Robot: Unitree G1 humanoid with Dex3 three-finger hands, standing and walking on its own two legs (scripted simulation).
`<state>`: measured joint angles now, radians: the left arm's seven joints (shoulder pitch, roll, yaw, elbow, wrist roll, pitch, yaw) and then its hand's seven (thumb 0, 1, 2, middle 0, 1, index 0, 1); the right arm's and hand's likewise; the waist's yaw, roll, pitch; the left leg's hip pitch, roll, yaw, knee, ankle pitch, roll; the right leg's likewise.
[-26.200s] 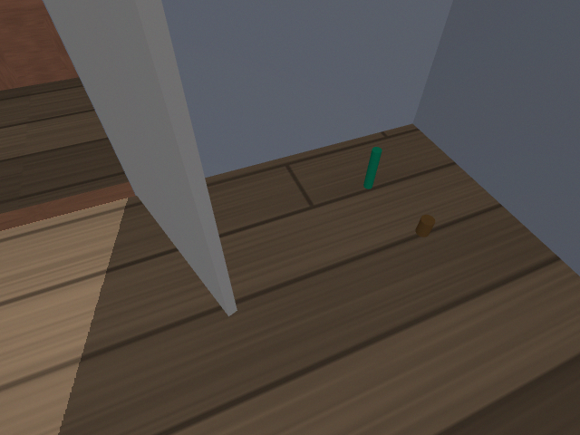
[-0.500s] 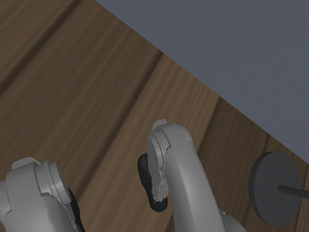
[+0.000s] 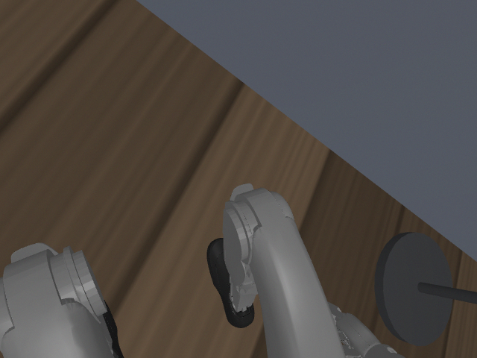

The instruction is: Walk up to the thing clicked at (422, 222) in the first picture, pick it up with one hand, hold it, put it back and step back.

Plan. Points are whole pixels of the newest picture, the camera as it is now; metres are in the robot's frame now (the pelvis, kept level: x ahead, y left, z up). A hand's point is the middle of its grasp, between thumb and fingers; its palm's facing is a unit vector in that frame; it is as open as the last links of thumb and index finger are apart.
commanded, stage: close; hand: left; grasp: from above
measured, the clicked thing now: out of the picture +0.47 +0.32 -0.26
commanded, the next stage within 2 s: settle in 1.50 s
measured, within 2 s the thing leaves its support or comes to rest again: leaves its support in 1.94 s
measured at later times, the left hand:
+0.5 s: hand out of the picture +0.46 +0.33 -0.23, palm faces -0.43 -0.15 -0.89, open 11.1 cm
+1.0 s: hand out of the picture +0.46 +0.33 -0.23, palm faces -0.43 -0.15 -0.89, open 9.4 cm
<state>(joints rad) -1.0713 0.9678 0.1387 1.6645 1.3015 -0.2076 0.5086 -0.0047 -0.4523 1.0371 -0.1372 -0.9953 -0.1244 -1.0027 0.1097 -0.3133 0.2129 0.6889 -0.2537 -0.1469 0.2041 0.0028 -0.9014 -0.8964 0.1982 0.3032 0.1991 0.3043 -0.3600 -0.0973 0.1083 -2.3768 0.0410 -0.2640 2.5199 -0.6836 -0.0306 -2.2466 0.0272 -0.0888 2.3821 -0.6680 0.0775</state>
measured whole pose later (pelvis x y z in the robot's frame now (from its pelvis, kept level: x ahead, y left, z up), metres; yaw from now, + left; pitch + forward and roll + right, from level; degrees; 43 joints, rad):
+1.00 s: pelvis +0.00 +0.00 +0.00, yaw -1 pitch +28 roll -13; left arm -1.06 1.01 0.15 1.71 1.30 -0.22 0.55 0.00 0.11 0.58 -0.61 -0.77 -0.60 -0.73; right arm 0.11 -0.33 0.25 0.69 -0.28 -0.20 0.24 0.00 -0.90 -0.89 0.20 0.30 0.20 0.30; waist -0.37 -0.11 0.14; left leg -2.38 0.04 -0.29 2.55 -0.69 -0.02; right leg -2.24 0.04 -0.10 2.39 -0.67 0.08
